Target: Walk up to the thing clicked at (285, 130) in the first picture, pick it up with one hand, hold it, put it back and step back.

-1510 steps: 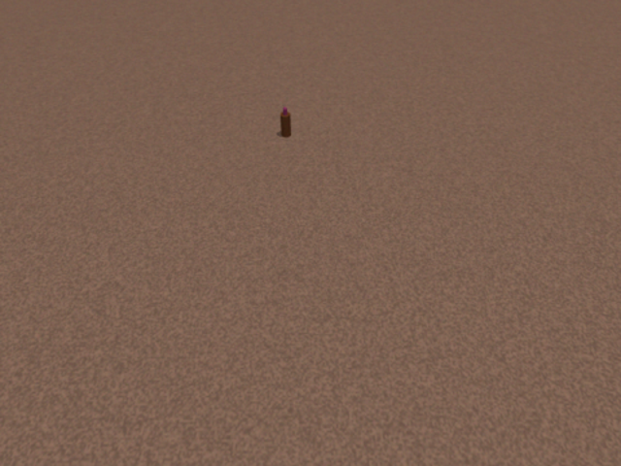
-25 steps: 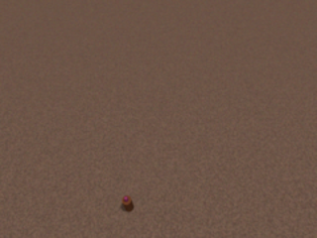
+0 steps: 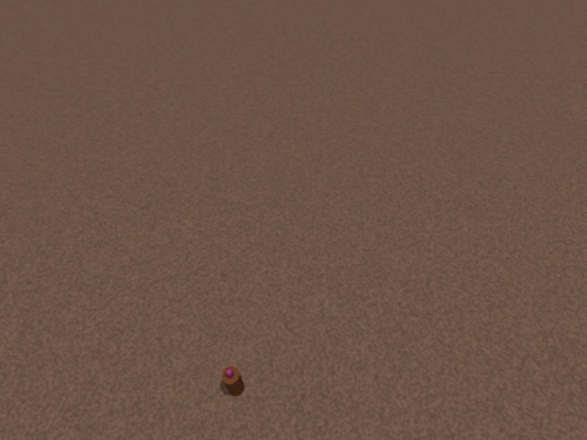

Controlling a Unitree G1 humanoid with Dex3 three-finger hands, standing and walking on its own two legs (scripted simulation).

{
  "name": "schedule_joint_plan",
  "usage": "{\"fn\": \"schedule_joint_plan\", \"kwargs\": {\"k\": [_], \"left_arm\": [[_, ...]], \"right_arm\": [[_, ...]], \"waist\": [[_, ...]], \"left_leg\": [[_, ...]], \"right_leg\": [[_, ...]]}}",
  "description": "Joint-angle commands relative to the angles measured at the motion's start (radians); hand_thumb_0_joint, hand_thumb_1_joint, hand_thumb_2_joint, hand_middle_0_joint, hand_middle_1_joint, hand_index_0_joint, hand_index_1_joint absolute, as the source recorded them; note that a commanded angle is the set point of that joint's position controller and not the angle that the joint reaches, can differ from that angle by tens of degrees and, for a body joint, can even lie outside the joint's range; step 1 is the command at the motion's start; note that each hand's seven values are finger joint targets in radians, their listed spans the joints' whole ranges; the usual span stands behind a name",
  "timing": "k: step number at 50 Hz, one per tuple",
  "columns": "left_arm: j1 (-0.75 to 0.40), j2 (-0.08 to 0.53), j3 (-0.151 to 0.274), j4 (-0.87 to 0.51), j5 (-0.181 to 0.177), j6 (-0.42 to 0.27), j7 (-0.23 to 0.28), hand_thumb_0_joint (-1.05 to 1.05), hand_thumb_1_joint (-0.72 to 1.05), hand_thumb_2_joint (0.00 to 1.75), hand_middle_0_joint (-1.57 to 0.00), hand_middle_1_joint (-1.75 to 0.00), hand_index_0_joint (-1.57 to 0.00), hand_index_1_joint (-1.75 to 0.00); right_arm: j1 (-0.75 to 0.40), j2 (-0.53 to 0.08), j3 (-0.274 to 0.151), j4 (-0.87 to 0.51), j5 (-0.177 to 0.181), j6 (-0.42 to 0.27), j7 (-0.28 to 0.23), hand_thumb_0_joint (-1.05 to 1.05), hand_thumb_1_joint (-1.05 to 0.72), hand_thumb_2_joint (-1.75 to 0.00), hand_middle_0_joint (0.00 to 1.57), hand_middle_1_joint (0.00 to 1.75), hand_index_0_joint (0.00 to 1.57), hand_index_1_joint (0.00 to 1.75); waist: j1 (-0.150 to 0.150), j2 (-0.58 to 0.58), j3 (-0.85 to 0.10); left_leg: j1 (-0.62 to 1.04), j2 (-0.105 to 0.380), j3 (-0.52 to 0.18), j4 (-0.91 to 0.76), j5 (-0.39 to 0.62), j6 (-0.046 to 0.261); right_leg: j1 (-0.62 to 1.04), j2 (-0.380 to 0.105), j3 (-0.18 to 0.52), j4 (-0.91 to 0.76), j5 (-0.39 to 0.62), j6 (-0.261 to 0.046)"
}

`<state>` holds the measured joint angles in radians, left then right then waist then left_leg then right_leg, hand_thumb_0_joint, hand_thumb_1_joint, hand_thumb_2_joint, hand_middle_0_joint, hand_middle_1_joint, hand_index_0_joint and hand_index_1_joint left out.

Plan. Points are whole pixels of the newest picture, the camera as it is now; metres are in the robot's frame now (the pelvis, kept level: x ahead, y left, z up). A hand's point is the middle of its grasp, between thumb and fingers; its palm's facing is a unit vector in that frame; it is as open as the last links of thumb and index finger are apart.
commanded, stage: stand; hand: left
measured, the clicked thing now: (232, 379) +0.41 +0.22 -0.70
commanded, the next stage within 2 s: step back in 0.36 s
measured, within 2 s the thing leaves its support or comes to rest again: neither
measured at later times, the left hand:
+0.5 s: hand out of the picture +0.09 +0.26 -0.16, palm faces -0.02 -0.93 -0.36, open 7.4 cm
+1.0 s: hand out of the picture +0.04 +0.31 -0.18, palm faces -0.12 -0.92 -0.37, open 7.4 cm
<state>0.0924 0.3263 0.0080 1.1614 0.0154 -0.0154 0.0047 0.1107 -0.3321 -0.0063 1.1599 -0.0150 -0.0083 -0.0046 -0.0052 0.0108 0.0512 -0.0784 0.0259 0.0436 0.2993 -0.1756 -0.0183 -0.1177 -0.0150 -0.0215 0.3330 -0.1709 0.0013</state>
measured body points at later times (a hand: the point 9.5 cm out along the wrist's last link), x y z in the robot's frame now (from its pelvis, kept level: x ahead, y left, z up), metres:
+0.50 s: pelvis -0.01 +0.00 -0.01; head +0.04 +0.00 +0.44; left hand +0.09 +0.31 -0.14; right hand +0.07 -0.31 -0.14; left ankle -0.01 +0.13 -0.74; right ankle +0.01 -0.12 -0.75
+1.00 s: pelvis -0.09 +0.06 -0.02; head -0.01 +0.07 +0.42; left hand +0.05 +0.36 -0.15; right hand -0.02 -0.26 -0.13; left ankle -0.05 +0.14 -0.75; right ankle -0.13 -0.09 -0.71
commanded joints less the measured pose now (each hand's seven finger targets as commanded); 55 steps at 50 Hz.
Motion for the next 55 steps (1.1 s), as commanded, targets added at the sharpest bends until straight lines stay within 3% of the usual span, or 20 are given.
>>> {"fn": "schedule_joint_plan", "kwargs": {"k": [1,17,18,20,22,25,26,29,31,32,33,34,35,38,42,47,51,53,54,55], "left_arm": [[-0.035,0.199,0.031,-0.054,-0.003,-0.016,0.012,0.00,0.90,0.90,-0.20,-0.30,-0.20,-0.30],[-0.044,0.216,0.034,-0.063,-0.004,-0.018,0.013,0.00,0.90,0.90,-0.20,-0.30,-0.20,-0.30],[-0.032,0.295,0.077,-0.105,-0.025,-0.005,0.011,0.00,0.90,0.90,-0.20,-0.30,-0.20,-0.30],[-0.003,0.294,0.086,-0.140,-0.030,-0.001,0.015,0.00,0.90,0.90,-0.20,-0.30,-0.20,-0.30],[-0.020,0.312,0.097,-0.186,-0.024,0.008,0.016,0.00,0.90,0.90,-0.20,-0.30,-0.20,-0.30],[-0.062,0.329,0.103,-0.254,0.003,0.018,0.020,0.00,0.90,0.90,-0.20,-0.30,-0.20,-0.30],[-0.075,0.330,0.106,-0.275,0.013,0.020,0.020,0.00,0.90,0.90,-0.20,-0.30,-0.20,-0.30],[-0.104,0.292,0.090,-0.313,0.017,0.033,0.022,0.00,0.90,0.90,-0.20,-0.30,-0.20,-0.30],[-0.108,0.297,0.085,-0.329,-0.001,0.051,0.019,0.00,0.90,0.90,-0.20,-0.30,-0.20,-0.30],[-0.085,0.249,0.077,-0.344,-0.015,0.060,0.018,0.00,0.90,0.90,-0.20,-0.30,-0.20,-0.30],[-0.063,0.200,0.068,-0.356,-0.021,0.065,0.022,0.00,0.90,0.90,-0.20,-0.30,-0.20,-0.30],[-0.068,0.228,0.077,-0.354,-0.008,0.069,0.036,0.00,0.90,0.90,-0.20,-0.30,-0.20,-0.30],[-0.081,0.239,0.080,-0.343,-0.004,0.071,0.042,0.00,0.90,0.90,-0.20,-0.30,-0.20,-0.30],[0.007,0.249,0.086,-0.320,-0.017,0.069,0.038,0.00,0.90,0.90,-0.20,-0.30,-0.20,-0.30],[-0.002,0.247,0.099,-0.361,0.003,0.058,0.031,0.00,0.90,0.90,-0.20,-0.30,-0.20,-0.30],[0.006,0.227,0.107,-0.395,0.003,0.051,0.022,0.00,0.90,0.90,-0.20,-0.30,-0.20,-0.30],[0.065,0.225,0.113,-0.379,0.009,0.047,0.010,0.00,0.90,0.90,-0.20,-0.30,-0.20,-0.30],[0.141,0.217,0.116,-0.352,0.014,0.043,0.007,0.00,0.90,0.90,-0.20,-0.30,-0.20,-0.30],[0.174,0.222,0.119,-0.340,0.019,0.038,0.009,0.00,0.90,0.90,-0.20,-0.30,-0.20,-0.30],[0.170,0.285,0.134,-0.350,0.029,0.030,0.010,0.00,0.90,0.90,-0.20,-0.30,-0.20,-0.30]], "right_arm": [[-0.035,-0.198,-0.036,-0.058,-0.002,-0.020,-0.010,0.00,-0.90,-0.90,0.20,0.30,0.20,0.30],[-0.038,-0.199,-0.039,-0.062,-0.002,-0.018,-0.009,0.00,-0.90,-0.90,0.20,0.30,0.20,0.30],[-0.071,-0.266,-0.063,-0.096,0.008,-0.001,-0.005,0.00,-0.90,-0.90,0.20,0.30,0.20,0.30],[-0.032,-0.236,-0.062,-0.124,0.021,0.008,-0.005,0.00,-0.90,-0.90,0.20,0.30,0.20,0.30],[-0.012,-0.231,-0.070,-0.151,0.021,0.023,-0.004,0.00,-0.90,-0.90,0.20,0.30,0.20,0.30],[0.015,-0.220,-0.086,-0.190,0.015,0.046,0.002,0.00,-0.90,-0.90,0.20,0.30,0.20,0.30],[0.039,-0.217,-0.084,-0.201,0.017,0.052,0.006,0.00,-0.90,-0.90,0.20,0.30,0.20,0.30],[0.079,-0.218,-0.091,-0.215,0.019,0.042,0.006,0.00,-0.90,-0.90,0.20,0.30,0.20,0.30],[0.120,-0.224,-0.099,-0.212,-0.004,0.030,0.001,0.00,-0.90,-0.90,0.20,0.30,0.20,0.30],[0.098,-0.278,-0.114,-0.226,-0.022,0.024,-0.003,0.00,-0.90,-0.90,0.20,0.30,0.20,0.30],[0.076,-0.354,-0.131,-0.248,-0.032,0.015,-0.004,0.00,-0.90,-0.90,0.20,0.30,0.20,0.30],[0.085,-0.401,-0.140,-0.264,-0.020,0.011,-0.005,0.00,-0.90,-0.90,0.20,0.30,0.20,0.30],[0.069,-0.382,-0.139,-0.275,-0.019,0.011,-0.010,0.00,-0.90,-0.90,0.20,0.30,0.20,0.30],[-0.035,-0.294,-0.115,-0.317,-0.014,0.006,-0.029,0.00,-0.90,-0.90,0.20,0.30,0.20,0.30],[0.056,-0.277,-0.116,-0.328,-0.005,0.005,-0.038,0.00,-0.90,-0.90,0.20,0.30,0.20,0.30],[0.098,-0.302,-0.121,-0.347,-0.008,0.006,-0.038,0.00,-0.90,-0.90,0.20,0.30,0.20,0.30],[0.055,-0.320,-0.120,-0.372,-0.008,0.011,-0.027,0.00,-0.90,-0.90,0.20,0.30,0.20,0.30],[0.010,-0.323,-0.118,-0.379,0.000,0.017,-0.024,0.00,-0.90,-0.90,0.20,0.30,0.20,0.30],[-0.004,-0.303,-0.112,-0.377,0.005,0.020,-0.022,0.00,-0.90,-0.90,0.20,0.30,0.20,0.30],[-0.008,-0.273,-0.103,-0.386,0.012,0.021,-0.020,0.00,-0.90,-0.90,0.20,0.30,0.20,0.30]], "waist": [[0.005,-0.017,-0.062],[0.001,-0.015,-0.070],[0.004,-0.028,0.025],[-0.003,-0.051,-0.065],[-0.007,-0.094,-0.121],[-0.007,-0.191,-0.142],[-0.014,-0.210,-0.143],[-0.025,-0.182,-0.139],[-0.049,-0.127,-0.123],[-0.030,0.047,-0.106],[-0.012,0.221,-0.085],[-0.043,0.194,-0.094],[-0.049,0.161,-0.097],[0.028,0.150,-0.088],[-0.019,0.092,-0.102],[-0.044,0.112,-0.121],[-0.022,0.140,-0.133],[0.026,0.126,-0.149],[0.045,0.100,-0.157],[0.038,-0.045,-0.155]], "left_leg": [[0.007,0.113,-0.092,-0.046,0.115,0.020],[0.002,0.116,-0.088,-0.048,0.099,0.020],[-0.075,0.097,-0.101,0.077,0.234,0.046],[-0.067,0.071,-0.064,0.179,0.256,0.046],[-0.093,0.012,-0.039,0.299,0.147,0.041],[-0.185,-0.060,-0.067,0.569,-0.339,0.053],[-0.207,-0.052,-0.102,0.613,-0.375,0.063],[-0.205,-0.047,-0.074,0.461,-0.264,0.058],[-0.136,-0.033,-0.045,0.170,0.032,0.049],[-0.101,0.086,-0.209,0.089,0.263,0.068],[-0.013,0.252,-0.440,0.054,0.524,0.133],[-0.057,0.337,-0.479,0.086,0.667,0.224],[-0.062,0.330,-0.484,0.085,0.657,0.223],[-0.008,0.204,-0.271,0.171,0.628,0.192],[0.083,0.225,-0.285,0.197,0.616,0.238],[0.121,0.249,-0.288,0.230,0.592,0.267],[-0.025,0.226,-0.280,0.208,0.380,0.225],[-0.099,0.224,-0.267,0.234,0.300,0.192],[-0.144,0.206,-0.255,0.270,0.243,0.155],[-0.286,0.114,-0.198,0.376,0.116,0.096]], "right_leg": [[0.004,-0.116,0.094,-0.056,0.142,-0.016],[0.007,-0.117,0.102,-0.053,0.149,-0.021],[-0.070,-0.112,0.129,0.021,0.358,-0.031],[-0.034,-0.143,0.148,0.053,0.468,-0.077],[-0.049,-0.207,0.209,0.042,0.453,-0.146],[-0.082,-0.324,0.291,0.051,0.458,-0.262],[-0.089,-0.329,0.276,0.079,0.467,-0.275],[-0.076,-0.242,0.192,0.173,0.451,-0.212],[-0.101,-0.179,0.156,0.295,0.354,-0.136],[-0.178,-0.063,0.106,0.415,0.166,-0.078],[-0.367,0.115,0.098,0.545,-0.344,-0.037],[-0.357,0.129,0.197,0.688,-0.496,-0.022],[-0.361,0.136,0.248,0.782,-0.488,-0.024],[-0.420,0.128,0.247,0.896,-0.330,-0.022],[-0.411,0.113,0.203,0.827,-0.338,0.019],[-0.361,0.069,0.147,0.596,-0.346,0.016],[-0.202,0.056,0.068,0.405,-0.289,-0.010],[-0.092,0.050,0.043,0.232,-0.154,-0.033],[-0.037,0.019,0.085,0.141,-0.048,-0.051],[0.016,-0.095,0.281,0.132,0.078,-0.104]]}}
